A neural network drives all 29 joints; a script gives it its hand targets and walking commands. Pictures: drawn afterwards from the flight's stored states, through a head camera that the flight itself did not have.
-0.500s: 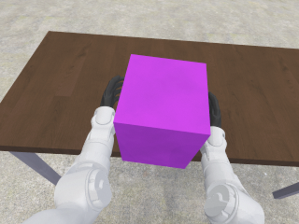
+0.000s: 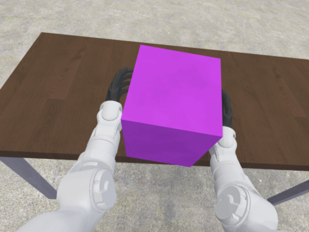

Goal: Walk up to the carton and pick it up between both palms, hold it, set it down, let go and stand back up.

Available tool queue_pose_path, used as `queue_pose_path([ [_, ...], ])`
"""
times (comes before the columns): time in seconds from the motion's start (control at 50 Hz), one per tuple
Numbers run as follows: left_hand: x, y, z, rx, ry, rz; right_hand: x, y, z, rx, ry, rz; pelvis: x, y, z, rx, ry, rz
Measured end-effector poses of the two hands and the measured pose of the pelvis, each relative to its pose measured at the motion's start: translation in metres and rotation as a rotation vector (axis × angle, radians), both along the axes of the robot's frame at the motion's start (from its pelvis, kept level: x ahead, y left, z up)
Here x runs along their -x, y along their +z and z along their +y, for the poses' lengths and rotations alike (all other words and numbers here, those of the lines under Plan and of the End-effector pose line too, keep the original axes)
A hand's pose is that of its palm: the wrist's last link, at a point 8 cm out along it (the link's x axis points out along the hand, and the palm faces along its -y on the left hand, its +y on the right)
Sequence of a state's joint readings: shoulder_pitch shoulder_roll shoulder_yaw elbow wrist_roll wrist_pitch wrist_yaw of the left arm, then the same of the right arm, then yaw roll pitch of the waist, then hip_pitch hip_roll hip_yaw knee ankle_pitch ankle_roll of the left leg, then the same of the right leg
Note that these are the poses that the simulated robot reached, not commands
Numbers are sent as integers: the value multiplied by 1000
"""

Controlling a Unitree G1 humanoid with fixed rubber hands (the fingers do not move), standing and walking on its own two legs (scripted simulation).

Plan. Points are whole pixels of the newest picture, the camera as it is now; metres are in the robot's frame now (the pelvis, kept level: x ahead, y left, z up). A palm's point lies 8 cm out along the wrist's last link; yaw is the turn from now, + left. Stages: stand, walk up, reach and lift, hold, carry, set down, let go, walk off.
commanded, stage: reach and lift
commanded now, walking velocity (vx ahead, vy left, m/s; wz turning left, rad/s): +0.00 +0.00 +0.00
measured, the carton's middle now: (168, 113) +0.42 -0.02 +0.07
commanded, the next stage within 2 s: none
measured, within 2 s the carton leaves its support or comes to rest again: neither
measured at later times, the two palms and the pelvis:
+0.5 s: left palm (111, 91) +0.42 +0.13 +0.13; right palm (225, 118) +0.37 -0.16 +0.11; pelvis +0.00 +0.00 +0.00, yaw +0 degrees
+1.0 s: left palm (98, 87) +0.38 +0.14 +0.18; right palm (228, 117) +0.35 -0.14 +0.15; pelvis -0.03 +0.01 +0.00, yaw +1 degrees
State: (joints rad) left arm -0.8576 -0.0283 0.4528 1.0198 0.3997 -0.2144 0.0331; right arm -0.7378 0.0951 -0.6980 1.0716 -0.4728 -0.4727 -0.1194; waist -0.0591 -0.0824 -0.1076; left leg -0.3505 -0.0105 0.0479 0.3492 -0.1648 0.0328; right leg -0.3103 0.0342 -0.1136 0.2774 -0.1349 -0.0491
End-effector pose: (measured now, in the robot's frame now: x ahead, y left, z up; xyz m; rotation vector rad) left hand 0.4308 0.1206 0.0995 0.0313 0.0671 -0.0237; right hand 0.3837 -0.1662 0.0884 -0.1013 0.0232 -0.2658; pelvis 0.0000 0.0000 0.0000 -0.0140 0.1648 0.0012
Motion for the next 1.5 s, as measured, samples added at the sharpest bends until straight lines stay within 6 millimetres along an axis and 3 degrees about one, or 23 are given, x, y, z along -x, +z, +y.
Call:
queue_pose_path([
  [0.34,8,12,5,0,6,25,7,8,5,-36,6,17,3,1,0,-1,2,-65],
  [0.54,14,38,6,2,15,13,10,27,6,-55,13,1,6,2,2,2,-2,-124],
  [0.8,39,43,18,-2,42,99,30,29,17,-102,36,81,18,2,4,1,6,-231],
  [1.04,56,90,26,-13,62,63,40,69,25,-104,56,46,32,0,8,2,8,-306],
  [1.26,72,87,36,-40,80,113,51,62,35,-139,77,91,41,0,14,7,7,-325],
  [1.5,77,112,32,-60,106,119,51,83,32,-137,96,97,42,-1,17,10,-1,-340],
])
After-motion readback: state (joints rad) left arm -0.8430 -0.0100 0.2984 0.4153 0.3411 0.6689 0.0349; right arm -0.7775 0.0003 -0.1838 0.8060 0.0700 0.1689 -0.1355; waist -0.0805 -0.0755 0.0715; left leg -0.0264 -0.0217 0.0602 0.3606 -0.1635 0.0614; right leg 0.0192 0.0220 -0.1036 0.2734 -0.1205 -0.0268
